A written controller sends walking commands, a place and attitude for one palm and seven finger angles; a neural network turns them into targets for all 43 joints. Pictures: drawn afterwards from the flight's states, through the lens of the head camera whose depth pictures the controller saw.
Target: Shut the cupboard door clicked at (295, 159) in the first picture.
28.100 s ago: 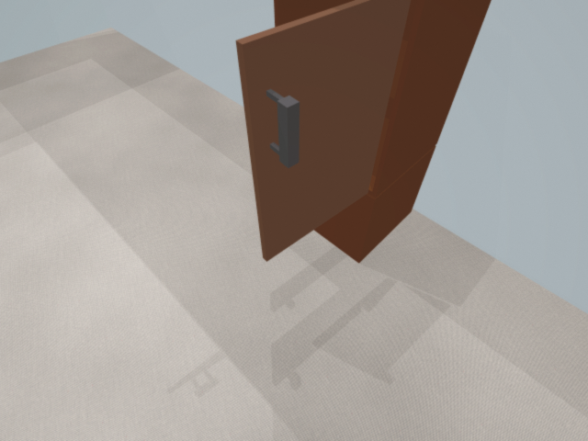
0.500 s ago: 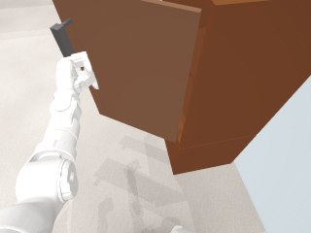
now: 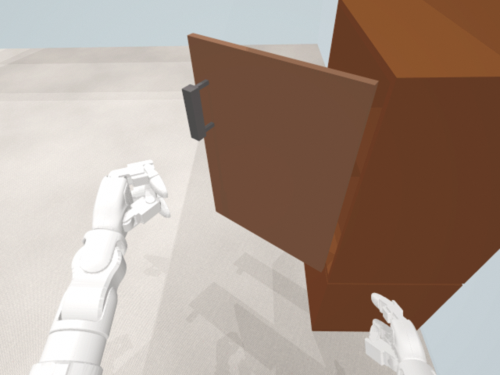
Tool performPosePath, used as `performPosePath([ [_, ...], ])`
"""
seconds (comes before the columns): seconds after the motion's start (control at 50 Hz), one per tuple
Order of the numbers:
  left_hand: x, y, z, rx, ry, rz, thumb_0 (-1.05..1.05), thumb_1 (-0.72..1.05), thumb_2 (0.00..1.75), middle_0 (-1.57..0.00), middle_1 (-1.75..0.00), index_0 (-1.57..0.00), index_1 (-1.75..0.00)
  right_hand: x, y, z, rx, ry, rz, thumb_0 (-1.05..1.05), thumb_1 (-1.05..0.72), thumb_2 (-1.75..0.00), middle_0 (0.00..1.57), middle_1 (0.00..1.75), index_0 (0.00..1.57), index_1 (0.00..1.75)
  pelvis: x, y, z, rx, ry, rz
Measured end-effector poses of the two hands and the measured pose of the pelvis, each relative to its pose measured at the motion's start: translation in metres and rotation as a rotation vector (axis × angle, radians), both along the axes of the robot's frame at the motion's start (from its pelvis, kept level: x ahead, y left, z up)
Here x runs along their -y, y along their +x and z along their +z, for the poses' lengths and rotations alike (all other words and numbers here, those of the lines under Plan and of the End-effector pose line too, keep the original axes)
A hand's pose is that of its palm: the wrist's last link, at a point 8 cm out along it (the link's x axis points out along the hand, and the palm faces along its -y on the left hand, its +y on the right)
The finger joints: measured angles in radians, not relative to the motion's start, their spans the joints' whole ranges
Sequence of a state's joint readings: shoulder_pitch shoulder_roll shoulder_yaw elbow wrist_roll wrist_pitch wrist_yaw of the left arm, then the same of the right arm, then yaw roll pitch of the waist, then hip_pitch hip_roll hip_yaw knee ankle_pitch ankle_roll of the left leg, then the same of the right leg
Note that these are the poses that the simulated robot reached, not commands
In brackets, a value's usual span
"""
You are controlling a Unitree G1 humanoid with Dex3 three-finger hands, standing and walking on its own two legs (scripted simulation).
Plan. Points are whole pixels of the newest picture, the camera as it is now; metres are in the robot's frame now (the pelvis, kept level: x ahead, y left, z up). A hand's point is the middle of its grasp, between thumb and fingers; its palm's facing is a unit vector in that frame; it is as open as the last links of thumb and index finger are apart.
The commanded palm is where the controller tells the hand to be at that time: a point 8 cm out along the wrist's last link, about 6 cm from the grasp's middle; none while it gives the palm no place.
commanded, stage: draw the hand back to the body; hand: left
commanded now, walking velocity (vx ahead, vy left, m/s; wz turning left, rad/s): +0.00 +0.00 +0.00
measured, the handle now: (201, 109) +0.67 +0.18 +0.09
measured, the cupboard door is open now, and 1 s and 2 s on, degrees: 55 55 55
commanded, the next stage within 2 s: step back with the hand held close in 0.92 s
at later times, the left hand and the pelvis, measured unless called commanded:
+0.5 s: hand (58, 254) +0.22 +0.26 +0.15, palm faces +0.39 -0.83 -0.39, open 5.8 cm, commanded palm +0.16 +0.31 +0.18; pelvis +0.02 +0.01 +0.01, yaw +0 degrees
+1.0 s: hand (38, 264) +0.20 +0.27 +0.16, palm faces +0.45 -0.80 -0.40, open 7.4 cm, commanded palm +0.15 +0.31 +0.18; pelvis +0.01 +0.01 +0.01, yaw +0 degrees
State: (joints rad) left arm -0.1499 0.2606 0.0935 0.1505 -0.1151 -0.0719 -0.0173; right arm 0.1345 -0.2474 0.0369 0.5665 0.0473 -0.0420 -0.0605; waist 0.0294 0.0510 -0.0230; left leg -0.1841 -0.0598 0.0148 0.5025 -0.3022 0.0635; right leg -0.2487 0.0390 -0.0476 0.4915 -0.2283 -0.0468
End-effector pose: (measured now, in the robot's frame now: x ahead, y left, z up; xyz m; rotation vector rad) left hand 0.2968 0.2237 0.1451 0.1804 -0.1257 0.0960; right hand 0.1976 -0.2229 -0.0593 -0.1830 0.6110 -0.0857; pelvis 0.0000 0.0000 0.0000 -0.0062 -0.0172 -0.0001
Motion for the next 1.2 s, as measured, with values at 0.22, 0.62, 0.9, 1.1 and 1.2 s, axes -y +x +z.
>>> performPosePath([
  [0.22, -0.039, -0.054, 0.007, -0.008, 0.099, 0.176, 0.02, 0.89, 0.9, -0.88, -1.03, -0.88, -1.04, -0.027, -0.006, -0.014, -0.091, 0.026, 0.061, 0.01, -0.91, -0.9, 0.2, 0.3, 0.2, 0.3, -0.005, 0.009, 0.007, 0.042, -0.007, 0.008],
  [0.62, -0.092, -0.147, 0.035, 0.005, 0.289, 0.38, 0.01, 0.89, 0.9, -0.34, -0.44, -0.34, -0.45, -0.011, -0.016, -0.019, -0.09, -0.006, 0.003, 0.01, -0.91, -0.9, 0.2, 0.3, 0.2, 0.3, -0.013, 0.014, 0.006, 0.049, -0.014, 0.006],
  [0.9, -0.086, -0.144, 0.032, 0.04, 0.246, 0.376, 0.01, 0.89, 0.9, -0.22, -0.31, -0.22, -0.31, -0.025, -0.007, -0.011, -0.038, 0.004, 0.046, 0.01, -0.91, -0.9, 0.2, 0.3, 0.2, 0.3, -0.012, 0.008, 0.005, 0.057, -0.01, 0.01],
  [1.1, -0.088, -0.138, 0.037, 0.039, 0.284, 0.366, 0.01, 0.89, 0.9, -0.21, -0.3, -0.21, -0.31, -0.017, -0.019, -0.02, -0.095, 0.006, 0.022, 0.01, -0.91, -0.9, 0.21, 0.3, 0.2, 0.3, -0.01, 0.011, 0.005, 0.034, -0.015, 0.006],
  [1.2, -0.093, -0.135, 0.037, 0.063, 0.327, 0.351, 0.01, 0.89, 0.9, -0.21, -0.3, -0.21, -0.31, -0.003, -0.026, -0.024, -0.133, -0.022, -0.03, 0.01, -0.91, -0.9, 0.21, 0.3, 0.2, 0.3, -0.015, 0.008, 0.0, -0.015, -0.028, 0.012],
])
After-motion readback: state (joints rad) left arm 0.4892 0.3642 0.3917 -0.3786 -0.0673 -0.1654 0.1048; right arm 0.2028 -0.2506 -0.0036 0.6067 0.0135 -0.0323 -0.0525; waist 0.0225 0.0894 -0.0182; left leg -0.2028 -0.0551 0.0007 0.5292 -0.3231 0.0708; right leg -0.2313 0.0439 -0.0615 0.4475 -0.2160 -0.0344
